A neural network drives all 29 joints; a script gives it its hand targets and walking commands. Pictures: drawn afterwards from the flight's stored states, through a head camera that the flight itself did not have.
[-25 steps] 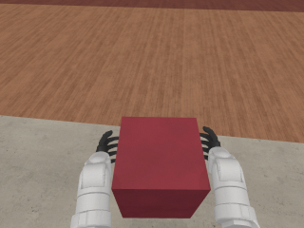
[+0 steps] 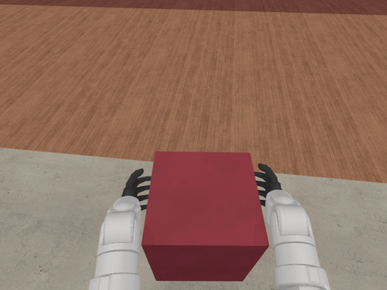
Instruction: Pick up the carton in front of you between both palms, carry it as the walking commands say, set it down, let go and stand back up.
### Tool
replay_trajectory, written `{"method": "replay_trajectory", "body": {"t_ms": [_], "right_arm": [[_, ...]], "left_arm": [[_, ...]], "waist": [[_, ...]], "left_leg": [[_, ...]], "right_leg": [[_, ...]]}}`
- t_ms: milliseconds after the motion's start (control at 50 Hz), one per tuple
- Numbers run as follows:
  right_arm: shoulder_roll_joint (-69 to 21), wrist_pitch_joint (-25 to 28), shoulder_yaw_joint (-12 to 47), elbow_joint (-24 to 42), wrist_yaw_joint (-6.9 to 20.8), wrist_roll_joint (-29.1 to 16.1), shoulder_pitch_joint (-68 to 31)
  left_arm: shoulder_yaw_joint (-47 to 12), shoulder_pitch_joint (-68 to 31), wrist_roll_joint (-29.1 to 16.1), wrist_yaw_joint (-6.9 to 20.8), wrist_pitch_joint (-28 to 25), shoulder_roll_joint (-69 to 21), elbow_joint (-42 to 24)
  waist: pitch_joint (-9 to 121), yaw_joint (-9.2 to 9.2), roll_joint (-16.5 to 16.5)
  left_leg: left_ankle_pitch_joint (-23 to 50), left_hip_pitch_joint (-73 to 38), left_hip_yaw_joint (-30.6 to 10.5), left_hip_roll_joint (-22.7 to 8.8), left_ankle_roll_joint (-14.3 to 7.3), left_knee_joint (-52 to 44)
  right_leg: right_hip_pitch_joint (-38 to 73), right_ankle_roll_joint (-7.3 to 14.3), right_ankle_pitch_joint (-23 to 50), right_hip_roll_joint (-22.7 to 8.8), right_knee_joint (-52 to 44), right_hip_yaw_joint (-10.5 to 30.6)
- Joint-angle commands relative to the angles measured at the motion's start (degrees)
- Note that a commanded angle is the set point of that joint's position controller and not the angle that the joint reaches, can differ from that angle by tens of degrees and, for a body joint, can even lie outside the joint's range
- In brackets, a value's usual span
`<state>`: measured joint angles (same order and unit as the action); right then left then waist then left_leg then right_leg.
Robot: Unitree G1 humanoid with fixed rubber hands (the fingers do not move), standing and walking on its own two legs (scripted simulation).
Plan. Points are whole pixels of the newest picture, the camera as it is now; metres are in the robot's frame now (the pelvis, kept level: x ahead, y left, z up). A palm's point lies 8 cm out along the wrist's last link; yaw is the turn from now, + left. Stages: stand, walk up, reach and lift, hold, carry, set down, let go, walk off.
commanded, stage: hold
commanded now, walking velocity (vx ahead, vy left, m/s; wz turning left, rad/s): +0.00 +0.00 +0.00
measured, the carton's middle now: (201, 219) +0.28 +0.00 -0.03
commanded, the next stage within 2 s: carry in 0.08 s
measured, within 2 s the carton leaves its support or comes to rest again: neither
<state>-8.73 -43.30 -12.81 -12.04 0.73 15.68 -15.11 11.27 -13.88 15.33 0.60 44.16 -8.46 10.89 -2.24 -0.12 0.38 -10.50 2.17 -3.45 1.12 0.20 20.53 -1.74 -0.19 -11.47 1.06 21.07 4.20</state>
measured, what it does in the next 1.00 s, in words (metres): walks ahead: left foot, then right foot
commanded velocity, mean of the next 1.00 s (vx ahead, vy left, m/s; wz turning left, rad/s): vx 0.48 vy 0.00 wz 0.00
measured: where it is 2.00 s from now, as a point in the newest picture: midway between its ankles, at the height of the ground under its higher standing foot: (202, 174)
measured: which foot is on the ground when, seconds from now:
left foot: down 0.00-0.28, up 0.30-0.52, down 0.54-0.94, up 0.96-1.00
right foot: down 0.00-0.54, up 0.56-0.90, down 0.92-1.00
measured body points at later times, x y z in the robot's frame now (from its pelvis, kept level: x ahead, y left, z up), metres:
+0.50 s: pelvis +0.11 -0.01 +0.00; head +0.09 -0.01 +0.45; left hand +0.39 +0.14 +0.08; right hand +0.40 -0.16 +0.08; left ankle +0.14 +0.10 -0.73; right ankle +0.01 -0.13 -0.75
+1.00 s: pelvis +0.40 -0.05 -0.02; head +0.40 -0.06 +0.43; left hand +0.68 +0.09 +0.05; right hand +0.68 -0.21 +0.05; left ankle +0.22 +0.07 -0.68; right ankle +0.47 -0.13 -0.75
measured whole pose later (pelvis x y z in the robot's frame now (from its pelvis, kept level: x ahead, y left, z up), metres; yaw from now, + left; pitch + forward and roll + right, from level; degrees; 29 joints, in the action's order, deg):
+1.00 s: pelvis +0.40 -0.05 -0.02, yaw +0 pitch +5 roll -1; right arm -7.6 -69.5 -8.7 18.1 -5.5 5.5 -11.0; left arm 6.0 -10.7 6.0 -5.4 69.0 -7.9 -16.9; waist 4.9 0.1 -2.4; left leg -27.1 13.1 4.0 -5.9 1.4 55.3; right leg -26.8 5.2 -10.3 -2.7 32.6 -15.1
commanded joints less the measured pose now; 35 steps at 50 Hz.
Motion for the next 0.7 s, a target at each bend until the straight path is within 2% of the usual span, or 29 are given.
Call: {"method": "replay_trajectory", "body": {"t_ms": [0, 40, 60, 100, 120, 140, 180, 200, 220, 240, 260, 280, 300, 320, 340, 360, 380, 400, 440, 480, 500, 520, 540, 560, 580, 600, 620, 640, 680], "right_arm": [[-50.8, 1.2, 30.3, 2.3, 12.1, -14.1, -24.0], [-50.8, 1.2, 30.4, 2.6, 12.1, -14.2, -23.6], [-50.7, 0.8, 31.3, 2.5, 12.1, -14.9, -25.9], [-51.7, 0.4, 33.4, 4.1, 12.0, -16.5, -25.9], [-51.7, 0.1, 34.8, 5.7, 11.8, -17.3, -26.8], [-51.6, -0.2, 35.8, 7.2, 11.6, -18.0, -27.9], [-51.2, -1.6, 38.4, 9.6, 10.7, -19.5, -26.3], [-50.8, -2.8, 39.6, 11.0, 10.1, -20.0, -24.8], [-50.1, -4.3, 41.0, 13.1, 9.5, -20.8, -24.3], [-49.0, -5.9, 42.2, 15.5, 9.1, -21.7, -25.3], [-48.2, -7.6, 43.1, 17.2, 8.9, -22.7, -25.8], [-47.6, -9.5, 44.0, 18.4, 8.8, -23.7, -26.5], [-47.2, -11.5, 45.0, 19.2, 8.8, -25.1, -26.7], [-47.4, -13.1, 46.2, 20.8, 8.9, -27.0, -28.4], [-48.0, -14.5, 47.4, 21.4, 9.0, -28.9, -28.7], [-48.6, -15.7, 48.1, 22.3, 9.0, -30.4, -27.7], [-49.3, -16.7, 48.5, 23.5, 9.0, -31.4, -26.5], [-49.6, -17.7, 48.7, 24.6, 8.8, -31.9, -24.5], [-49.8, -19.7, 48.5, 27.4, 8.3, -32.1, -21.4], [-49.4, -21.5, 47.6, 29.4, 7.8, -31.3, -17.5], [-49.0, -22.3, 47.3, 30.4, 7.6, -30.7, -15.9], [-48.4, -23.0, 47.0, 30.9, 7.4, -30.0, -13.5], [-48.3, -23.7, 46.2, 30.7, 7.3, -29.2, -11.9], [-48.3, -23.9, 45.8, 30.8, 7.1, -28.7, -13.6], [-48.4, -24.4, 45.8, 33.1, 6.9, -29.6, -16.8], [-48.8, -25.0, 46.0, 34.6, 6.8, -30.4, -19.4], [-48.9, -25.5, 46.3, 35.7, 6.7, -31.3, -21.6], [-48.9, -25.9, 46.7, 36.2, 6.7, -32.0, -22.8], [-48.8, -26.6, 47.2, 35.7, 7.0, -33.2, -22.8]], "left_arm": [[-30.1, -26.6, -14.4, 11.9, -2.1, -50.6, -4.3], [-30.3, -26.3, -14.5, 11.9, -2.1, -50.6, -4.6], [-31.3, -29.0, -15.3, 12.1, -1.8, -51.0, -4.3], [-32.9, -29.9, -17.2, 12.1, -1.6, -51.2, -6.0], [-34.0, -31.1, -17.9, 12.0, -1.3, -51.5, -7.4], [-35.2, -31.8, -18.6, 11.8, -0.9, -51.5, -8.6], [-38.3, -31.5, -20.7, 11.3, 0.6, -51.2, -11.7], [-39.9, -31.1, -22.0, 11.2, 1.8, -50.6, -13.0], [-41.3, -30.6, -23.3, 11.0, 3.1, -50.3, -14.5], [-42.2, -30.5, -24.3, 10.7, 4.6, -50.0, -15.8], [-42.7, -30.4, -25.0, 10.4, 6.2, -49.2, -16.9], [-42.7, -28.8, -25.4, 10.0, 8.0, -48.0, -17.1], [-42.5, -26.8, -25.4, 9.5, 9.9, -46.4, -17.4], [-42.6, -26.2, -25.5, 8.9, 11.4, -45.7, -19.2], [-42.9, -26.6, -26.2, 8.4, 13.0, -45.8, -21.4], [-43.5, -26.9, -27.2, 8.0, 14.4, -45.9, -24.1], [-44.3, -27.2, -28.2, 7.8, 15.6, -46.1, -26.7], [-45.2, -26.3, -29.1, 7.7, 16.8, -46.6, -28.8], [-46.2, -23.7, -30.2, 7.8, 19.1, -47.3, -31.5], [-46.5, -20.3, -31.0, 8.3, 21.1, -48.1, -32.5], [-46.6, -18.7, -31.3, 8.5, 21.9, -48.1, -33.2], [-46.4, -18.0, -31.5, 8.8, 22.6, -47.6, -33.9], [-46.2, -18.7, -32.0, 9.2, 23.7, -47.1, -35.0], [-46.9, -22.2, -33.3, 9.4, 24.7, -46.0, -36.9], [-47.4, -25.3, -34.3, 9.8, 25.2, -46.4, -37.5], [-47.0, -26.7, -35.2, 9.9, 25.5, -46.7, -37.6], [-46.7, -27.0, -35.6, 9.8, 25.7, -47.2, -37.2], [-46.5, -26.9, -35.7, 9.6, 26.0, -47.6, -36.9], [-45.7, -25.6, -34.6, 8.9, 26.3, -47.6, -35.5]], "waist": [[13.0, 0.03, -0.3], [13.1, 0.01, -0.2], [15.3, 0.15, -1.6], [13.4, 0.27, -2.0], [12.1, 0.51, -2.8], [11.7, 0.49, -4.2], [15.5, 0.66, -8.0], [16.9, 0.48, -8.3], [18.0, 0.33, -7.5], [18.6, 0.17, -6.4], [17.7, -0.01, -1.8], [17.1, -0.79, 8.6], [14.3, -1.22, 15.0], [12.1, -1.5, 13.4], [13.0, -1.57, 9.4], [15.0, -1.52, 6.6], [16.8, -1.5, 6.2], [18.4, -1.46, 7.4], [19.5, -1.31, 9.5], [20.0, -0.72, 7.8], [21.7, -0.41, 5.2], [24.3, 0.54, 1.7], [25.7, 1.53, -10.9], [22.4, 1.61, -16.9], [20.8, 1.53, -11.1], [19.9, 1.51, -6.5], [19.9, 1.39, -2.8], [19.1, 1.32, -2.4], [18.1, 1.39, -4.9]], "left_leg": [[10.2, -4.3, -0.7, 3.9, 0.0, -2.2], [10.5, -4.3, -0.7, 3.9, 0.0, -2.1], [2.4, 2.3, 0.6, -6.8, -0.8, 1.9], [-24.8, 8.2, -3.3, -6.8, -2.2, -2.3], [-32.2, 9.6, -5.0, -7.6, -2.6, -3.4], [-32.2, 9.2, -6.5, -8.9, -3.2, -4.2], [-26.1, 7.4, -11.4, -12.6, -5.4, -6.8], [-23.8, 7.7, -11.5, -13.2, -6.4, -6.6], [-23.9, 9.6, -9.4, -12.3, -6.3, -5.2], [-25.0, 13.1, -6.2, -10.9, -5.5, -2.8], [-23.8, 18.5, -1.4, -8.0, -3.7, 3.4], [-20.3, 27.0, 5.4, -3.9, -1.0, 16.1], [-18.7, 37.2, 8.8, -1.9, 0.3, 23.2], [-19.8, 41.9, 7.5, -3.7, -0.1, 24.5], [-19.5, 42.5, 7.0, -4.6, -0.3, 24.1], [-18.2, 41.0, 7.6, -4.8, -0.4, 21.8], [-15.4, 38.0, 9.3, -3.5, -0.4, 19.5], [-12.8, 34.8, 10.6, -2.3, -0.2, 17.1], [-8.9, 28.8, 13.0, -0.9, 0.1, 12.1], [-1.7, 16.3, 16.2, 0.2, 0.3, 2.7], [1.1, 4.5, 16.3, 0.0, -0.1, 0.2], [-1.5, -8.7, 11.3, -4.7, -1.7, 0.3], [-15.4, -17.4, -10.8, -19.0, -6.9, -6.2], [-12.7, -19.1, -26.6, -27.8, -14.0, -8.8], [-9.5, -15.9, -26.7, -28.7, -16.0, -7.7], [-5.9, -12.7, -22.3, -26.9, -14.9, -7.4], [-7.4, -9.8, -16.9, -25.1, -12.6, -8.9], [-8.6, -6.9, -11.9, -23.4, -10.8, -10.7], [-3.5, -4.4, -3.8, -20.1, -9.0, -12.6]], "right_leg": [[0.2, 0.2, 10.3, 3.8, -3.1, 0.4], [0.2, 0.2, 10.5, 3.8, -3.1, 0.4], [-6.6, 1.1, 2.7, -6.6, 1.1, -0.1], [-12.4, 1.5, -22.4, -4.4, 0.3, 1.0], [-15.8, 1.4, -27.9, -3.8, 1.3, 0.7], [-18.1, 1.1, -25.2, -3.1, 4.0, -0.8], [-17.9, 0.3, -11.9, -0.6, 11.9, -6.6], [-16.7, 0.4, -10.5, -0.4, 9.4, -8.1], [-13.3, 0.7, -10.8, -0.4, 5.7, -8.7], [-9.3, 1.2, -12.3, -1.3, 2.5, -7.7], [-5.4, 2.4, -16.4, -4.8, -1.5, -2.0], [-0.3, 5.8, -23.4, -13.2, -6.8, 10.9], [4.3, 9.4, -21.9, -19.7, -11.0, 21.6], [5.3, 12.2, -13.3, -21.9, -11.3, 25.0], [6.6, 12.8, -6.9, -21.6, -10.4, 22.5], [7.7, 11.9, -2.6, -20.7, -9.3, 18.0], [7.4, 10.6, 1.0, -18.8, -8.3, 13.2], [6.8, 9.3, 4.0, -17.0, -7.6, 9.3], [4.6, 8.0, 6.4, -15.1, -6.2, 4.1], [-2.3, 6.3, 3.5, -12.8, -1.8, -1.4], [-9.0, 4.9, 5.1, -11.3, 3.6, -4.4], [-18.3, 3.0, 3.9, -9.9, 12.0, -7.1], [-31.6, 0.1, -7.7, -5.5, 28.1, -11.7], [-44.4, 0.4, -18.3, -1.4, 36.7, -10.6], [-47.1, 1.8, -18.7, -5.6, 43.2, -5.9], [-47.1, 2.5, -17.1, -7.6, 45.2, -5.1], [-45.6, 2.5, -13.3, -9.1, 43.7, -4.9], [-43.5, 2.1, -10.6, -9.7, 39.4, -5.5], [-39.7, 0.9, -5.9, -8.5, 31.1, -8.5]]}}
